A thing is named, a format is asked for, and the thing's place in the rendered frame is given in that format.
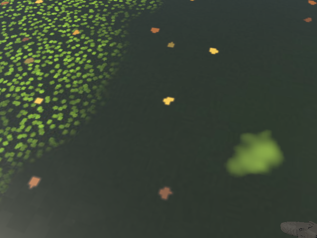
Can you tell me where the right robot hand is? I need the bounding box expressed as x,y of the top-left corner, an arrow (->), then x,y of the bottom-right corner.
280,221 -> 317,238

